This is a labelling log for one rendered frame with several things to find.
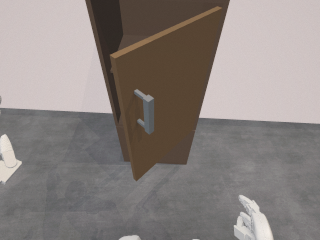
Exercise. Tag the robot right hand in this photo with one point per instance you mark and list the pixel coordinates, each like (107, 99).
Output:
(258, 227)

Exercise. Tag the robot left hand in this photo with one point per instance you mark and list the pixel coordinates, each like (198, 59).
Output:
(10, 165)

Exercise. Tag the cupboard door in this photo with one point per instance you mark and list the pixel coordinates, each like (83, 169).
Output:
(171, 67)

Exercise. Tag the handle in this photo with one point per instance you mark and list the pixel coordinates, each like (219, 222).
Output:
(148, 111)

